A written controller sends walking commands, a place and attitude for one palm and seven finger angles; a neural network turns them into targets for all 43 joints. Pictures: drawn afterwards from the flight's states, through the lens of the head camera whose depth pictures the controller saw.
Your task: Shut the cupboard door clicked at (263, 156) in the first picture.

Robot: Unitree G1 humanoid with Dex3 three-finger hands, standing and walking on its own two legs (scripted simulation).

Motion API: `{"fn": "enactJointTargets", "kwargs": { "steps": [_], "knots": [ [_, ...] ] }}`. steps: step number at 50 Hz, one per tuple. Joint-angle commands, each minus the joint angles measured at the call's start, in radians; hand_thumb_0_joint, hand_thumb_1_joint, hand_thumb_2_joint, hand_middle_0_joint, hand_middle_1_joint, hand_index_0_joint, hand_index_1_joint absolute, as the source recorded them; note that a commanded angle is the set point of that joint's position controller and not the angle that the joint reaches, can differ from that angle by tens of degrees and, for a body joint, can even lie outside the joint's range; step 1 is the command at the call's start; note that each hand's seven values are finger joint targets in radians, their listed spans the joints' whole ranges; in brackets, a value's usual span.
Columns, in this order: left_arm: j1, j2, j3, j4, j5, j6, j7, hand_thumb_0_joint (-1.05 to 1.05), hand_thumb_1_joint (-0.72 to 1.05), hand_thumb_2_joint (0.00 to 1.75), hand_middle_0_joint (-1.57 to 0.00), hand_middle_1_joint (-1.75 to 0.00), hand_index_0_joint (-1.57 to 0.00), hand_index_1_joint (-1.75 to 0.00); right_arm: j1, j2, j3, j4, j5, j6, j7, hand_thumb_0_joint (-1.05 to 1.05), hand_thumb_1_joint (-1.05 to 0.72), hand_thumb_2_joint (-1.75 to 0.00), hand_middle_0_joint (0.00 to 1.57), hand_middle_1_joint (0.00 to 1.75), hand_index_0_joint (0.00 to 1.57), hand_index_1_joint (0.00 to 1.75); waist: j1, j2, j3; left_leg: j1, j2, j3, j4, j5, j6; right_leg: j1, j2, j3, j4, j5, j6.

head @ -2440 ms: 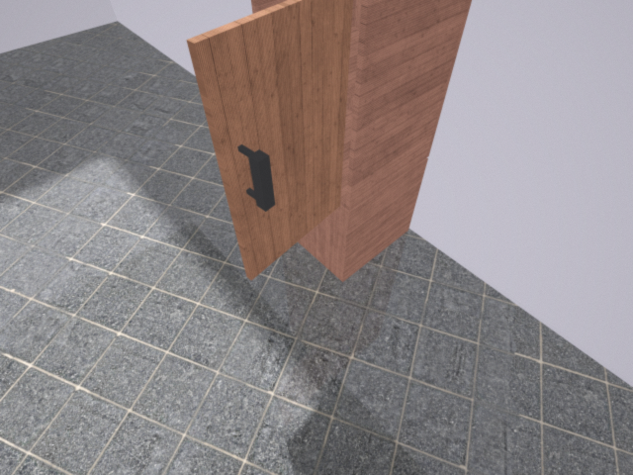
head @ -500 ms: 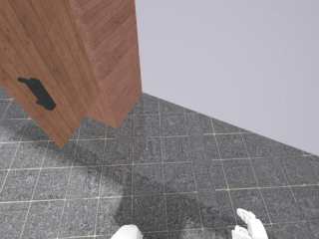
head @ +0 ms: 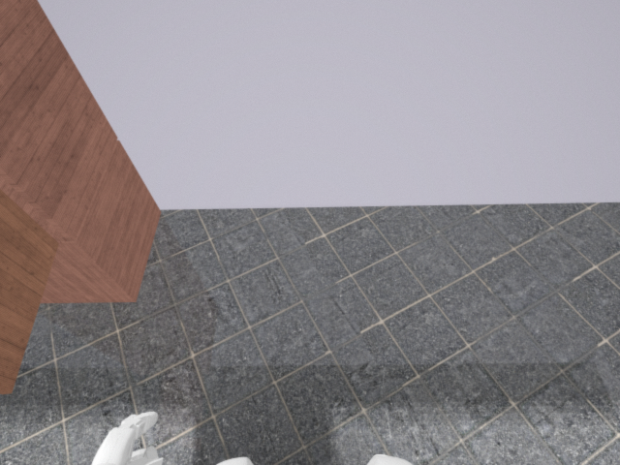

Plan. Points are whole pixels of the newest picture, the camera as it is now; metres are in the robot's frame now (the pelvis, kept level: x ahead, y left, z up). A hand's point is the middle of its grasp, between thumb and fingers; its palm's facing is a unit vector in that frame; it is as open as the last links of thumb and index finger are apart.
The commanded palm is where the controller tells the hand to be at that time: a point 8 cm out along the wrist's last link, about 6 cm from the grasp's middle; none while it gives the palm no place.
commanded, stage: walk around to get in front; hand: left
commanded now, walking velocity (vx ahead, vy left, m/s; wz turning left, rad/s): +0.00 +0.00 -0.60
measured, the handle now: out of the picture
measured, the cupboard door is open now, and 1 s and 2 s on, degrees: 97 97 97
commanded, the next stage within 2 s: none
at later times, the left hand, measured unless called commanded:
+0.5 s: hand (197, 447) +0.15 +0.18 -0.16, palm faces -0.23 -0.95 -0.19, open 7.3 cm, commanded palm none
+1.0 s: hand (278, 416) +0.20 +0.07 -0.14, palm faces -0.53 -0.81 -0.25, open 7.3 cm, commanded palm none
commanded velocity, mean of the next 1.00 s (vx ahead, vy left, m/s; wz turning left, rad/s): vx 0.00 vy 0.00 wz -0.60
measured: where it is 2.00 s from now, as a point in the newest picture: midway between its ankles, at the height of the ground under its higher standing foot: outside the picture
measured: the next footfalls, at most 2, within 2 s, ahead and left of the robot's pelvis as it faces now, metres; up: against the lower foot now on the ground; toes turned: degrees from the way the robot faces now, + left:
left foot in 0.38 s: +0.07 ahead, +0.11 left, +0.00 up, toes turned -10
right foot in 0.74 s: +0.00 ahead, -0.15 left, +0.00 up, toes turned -31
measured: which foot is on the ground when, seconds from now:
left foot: up 0.00-0.36, down 0.38-0.74, up 0.76-1.00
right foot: down 0.00-0.38, up 0.40-0.72, down 0.74-1.00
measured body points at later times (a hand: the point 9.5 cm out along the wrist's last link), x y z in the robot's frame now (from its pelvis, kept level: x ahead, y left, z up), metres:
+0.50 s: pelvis +0.02 +0.00 +0.02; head +0.08 +0.02 +0.46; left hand +0.17 +0.23 -0.14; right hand +0.02 -0.25 -0.11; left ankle +0.03 +0.12 -0.72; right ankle -0.04 -0.11 -0.65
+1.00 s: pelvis +0.01 -0.06 +0.02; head +0.07 -0.10 +0.46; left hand +0.22 +0.11 -0.12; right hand -0.05 -0.33 -0.13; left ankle +0.08 +0.08 -0.66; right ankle -0.03 -0.13 -0.72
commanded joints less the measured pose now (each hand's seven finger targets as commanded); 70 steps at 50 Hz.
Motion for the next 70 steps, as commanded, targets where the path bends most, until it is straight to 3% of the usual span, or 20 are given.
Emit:
{"fn": "enactJointTargets", "kwargs": {
  "steps": [1, 5, 13, 16, 17, 19, 20, 25, 32, 35, 36, 37, 38, 43, 55, 56, 58, 59, 63, 70],
  "knots": [
    [0.161, 0.201, 0.044, -0.019, -0.005, -0.013, 0.047, 0.00, 0.90, 0.90, -0.20, -0.30, -0.20, -0.30, -0.073, -0.083, -0.019, -0.109, 0.019, 0.002, -0.015, 0.00, -0.90, -0.90, 0.20, 0.30, 0.20, 0.30, 0.088, -0.258, -0.178, -0.307, -0.044, -0.157, 0.462, -0.098, 0.011, 0.257, -0.309, 0.365, -0.265, 0.396, -0.192],
    [0.026, 0.141, 0.027, -0.072, 0.000, -0.013, 0.053, 0.00, 0.90, 0.90, -0.20, -0.30, -0.20, -0.30, -0.046, -0.071, -0.022, -0.078, 0.007, 0.010, -0.001, 0.00, -0.90, -0.90, 0.20, 0.30, 0.20, 0.30, 0.016, -0.199, -0.147, -0.218, -0.071, -0.135, 0.376, 0.059, -0.009, 0.111, -0.192, 0.289, -0.270, 0.302, -0.145],
    [0.070, 0.152, 0.041, -0.059, 0.007, -0.013, 0.049, 0.00, 0.90, 0.90, -0.20, -0.30, -0.20, -0.30, -0.065, -0.041, -0.019, -0.094, 0.019, -0.009, -0.010, 0.00, -0.90, -0.90, 0.20, 0.30, 0.20, 0.30, 0.039, -0.178, -0.172, -0.110, -0.134, -0.129, 0.024, 0.019, 0.001, 0.148, -0.188, 0.420, -0.236, 0.342, -0.176],
    [0.023, 0.137, 0.042, -0.070, -0.003, -0.006, 0.046, 0.00, 0.90, 0.90, -0.20, -0.30, -0.20, -0.30, 0.017, -0.046, -0.018, -0.070, 0.021, -0.021, -0.020, 0.00, -0.90, -0.90, 0.20, 0.30, 0.20, 0.30, -0.011, -0.171, -0.182, 0.052, -0.149, -0.127, -0.203, 0.148, 0.015, 0.055, -0.139, 0.427, -0.188, 0.305, -0.123],
    [0.003, 0.112, 0.036, -0.077, -0.008, -0.003, 0.045, 0.00, 0.90, 0.90, -0.20, -0.30, -0.20, -0.30, 0.060, -0.067, -0.022, -0.055, 0.020, -0.030, -0.024, 0.00, -0.90, -0.90, 0.20, 0.30, 0.20, 0.30, -0.035, -0.126, -0.194, 0.185, -0.107, -0.147, -0.341, 0.211, 0.028, -0.041, -0.093, 0.391, -0.135, 0.225, -0.076],
    [0.016, 0.036, 0.019, -0.113, -0.014, 0.000, 0.028, 0.00, 0.90, 0.90, -0.20, -0.30, -0.20, -0.30, 0.077, -0.211, -0.045, -0.071, -0.004, -0.040, -0.030, 0.00, -0.90, -0.90, 0.20, 0.30, 0.20, 0.30, -0.034, 0.302, -0.176, 0.263, 0.313, -0.552, -0.528, 0.346, 0.204, -0.286, 0.101, 0.104, 0.278, -0.371, 0.036],
    [-0.017, 0.073, 0.028, -0.114, -0.002, 0.003, 0.020, 0.00, 0.90, 0.90, -0.20, -0.30, -0.20, -0.30, 0.058, -0.204, -0.038, -0.083, -0.011, -0.038, -0.033, 0.00, -0.90, -0.90, 0.20, 0.30, 0.20, 0.30, -0.036, 0.173, -0.142, 0.151, 0.345, -0.521, -0.517, 0.402, 0.259, -0.248, 0.042, 0.137, 0.457, -0.360, 0.041],
    [0.039, 0.027, 0.032, -0.066, 0.001, 0.013, -0.005, 0.00, 0.90, 0.90, -0.20, -0.30, -0.20, -0.30, -0.020, -0.108, -0.013, -0.097, -0.011, -0.048, -0.037, 0.00, -0.90, -0.90, 0.20, 0.30, 0.20, 0.30, 0.021, 0.151, -0.151, 0.219, 0.131, -0.140, -0.395, 0.781, 0.175, -0.257, 0.000, 0.056, 0.544, -0.193, 0.080],
    [-0.030, 0.002, 0.013, -0.082, -0.001, -0.001, -0.012, 0.00, 0.90, 0.90, -0.20, -0.30, -0.20, -0.30, 0.052, -0.150, -0.044, -0.056, -0.011, -0.037, -0.018, 0.00, -0.90, -0.90, 0.20, 0.30, 0.20, 0.30, -0.036, 0.198, -0.177, 0.280, 0.165, -0.044, -0.306, 0.814, 0.168, -0.111, 0.004, -0.058, 0.140, -0.192, 0.058],
    [0.084, 0.037, 0.023, -0.047, -0.001, -0.011, -0.008, 0.00, 0.90, 0.90, -0.20, -0.30, -0.20, -0.30, -0.001, -0.168, -0.053, -0.067, -0.002, -0.031, -0.011, 0.00, -0.90, -0.90, 0.20, 0.30, 0.20, 0.30, 0.033, 0.161, -0.200, 0.178, 0.153, 0.006, -0.160, 0.702, 0.105, 0.110, 0.017, -0.069, -0.117, 0.015, 0.027],
    [0.180, 0.112, 0.037, -0.014, 0.006, -0.019, 0.002, 0.00, 0.90, 0.90, -0.20, -0.30, -0.20, -0.30, -0.018, -0.140, -0.051, -0.083, 0.010, -0.029, -0.005, 0.00, -0.90, -0.90, 0.20, 0.30, 0.20, 0.30, 0.079, -0.023, -0.244, 0.018, 0.101, 0.056, 0.011, 0.515, 0.050, 0.319, -0.083, 0.056, -0.204, 0.268, -0.014],
    [0.256, 0.237, 0.067, 0.009, 0.014, -0.029, 0.023, 0.00, 0.90, 0.90, -0.20, -0.30, -0.20, -0.30, -0.083, -0.043, -0.023, -0.145, 0.017, -0.028, -0.002, 0.00, -0.90, -0.90, 0.20, 0.30, 0.20, 0.30, 0.124, -0.393, -0.242, -0.298, -0.074, 0.079, 0.282, -0.164, -0.008, 0.462, -0.362, 0.450, -0.233, 0.700, -0.135],
    [0.289, 0.243, 0.067, 0.022, -0.009, -0.024, 0.040, 0.00, 0.90, 0.90, -0.20, -0.30, -0.20, -0.30, -0.113, -0.073, -0.021, -0.159, 0.015, -0.010, -0.015, 0.00, -0.90, -0.90, 0.20, 0.30, 0.20, 0.30, 0.141, -0.354, -0.249, -0.304, -0.069, -0.095, 0.397, -0.224, -0.001, 0.389, -0.406, 0.450, -0.226, 0.781, -0.207],
    [0.073, 0.122, 0.036, -0.047, -0.002, -0.023, 0.056, 0.00, 0.90, 0.90, -0.20, -0.30, -0.20, -0.30, -0.097, -0.060, -0.025, -0.095, 0.010, 0.006, -0.003, 0.00, -0.90, -0.90, 0.20, 0.30, 0.20, 0.30, 0.030, -0.208, -0.169, -0.253, -0.060, -0.150, 0.386, 0.044, -0.014, 0.191, -0.209, 0.283, -0.254, 0.426, -0.153],
    [0.053, 0.141, 0.046, -0.049, -0.002, -0.014, 0.048, 0.00, 0.90, 0.90, -0.20, -0.30, -0.20, -0.30, -0.045, -0.044, -0.016, -0.086, 0.023, -0.022, -0.019, 0.00, -0.90, -0.90, 0.20, 0.30, 0.20, 0.30, 0.000, -0.155, -0.207, 0.019, -0.147, -0.136, -0.192, 0.146, 0.004, 0.125, -0.157, 0.406, -0.164, 0.437, -0.133],
    [0.030, 0.125, 0.042, -0.055, -0.008, -0.010, 0.046, 0.00, 0.90, 0.90, -0.20, -0.30, -0.20, -0.30, 0.001, -0.060, -0.019, -0.070, 0.022, -0.029, -0.023, 0.00, -0.90, -0.90, 0.20, 0.30, 0.20, 0.30, -0.026, -0.136, -0.209, 0.149, -0.125, -0.136, -0.321, 0.242, 0.012, 0.026, -0.120, 0.382, -0.128, 0.343, -0.088],
    [0.062, 0.034, 0.020, -0.085, -0.018, -0.008, 0.029, 0.00, 0.90, 0.90, -0.20, -0.30, -0.20, -0.30, 0.034, -0.213, -0.044, -0.081, 0.001, -0.042, -0.025, 0.00, -0.90, -0.90, 0.20, 0.30, 0.20, 0.30, -0.019, 0.312, -0.220, 0.295, 0.291, -0.530, -0.496, 0.451, 0.171, -0.242, 0.092, 0.126, 0.245, -0.345, 0.034],
    [0.034, 0.073, 0.029, -0.089, -0.005, -0.004, 0.025, 0.00, 0.90, 0.90, -0.20, -0.30, -0.20, -0.30, 0.031, -0.217, -0.039, -0.089, -0.010, -0.036, -0.029, 0.00, -0.90, -0.90, 0.20, 0.30, 0.20, 0.30, -0.031, 0.213, -0.181, 0.198, 0.353, -0.534, -0.488, 0.520, 0.250, -0.231, 0.048, 0.131, 0.447, -0.389, 0.042],
    [0.057, 0.046, 0.037, -0.057, 0.004, 0.004, 0.000, 0.00, 0.90, 0.90, -0.20, -0.30, -0.20, -0.30, -0.053, -0.122, -0.013, -0.120, -0.012, -0.046, -0.036, 0.00, -0.90, -0.90, 0.20, 0.30, 0.20, 0.30, 0.028, 0.158, -0.156, 0.215, 0.160, -0.180, -0.381, 0.876, 0.177, -0.261, -0.006, 0.074, 0.584, -0.236, 0.076],
    [-0.036, 0.006, 0.013, -0.089, -0.001, 0.000, -0.014, 0.00, 0.90, 0.90, -0.20, -0.30, -0.20, -0.30, 0.037, -0.151, -0.040, -0.074, -0.012, -0.036, -0.018, 0.00, -0.90, -0.90, 0.20, 0.30, 0.20, 0.30, -0.031, 0.191, -0.184, 0.289, 0.154, -0.038, -0.314, 0.849, 0.161, -0.141, 0.000, -0.048, 0.202, -0.190, 0.063]
  ]
}}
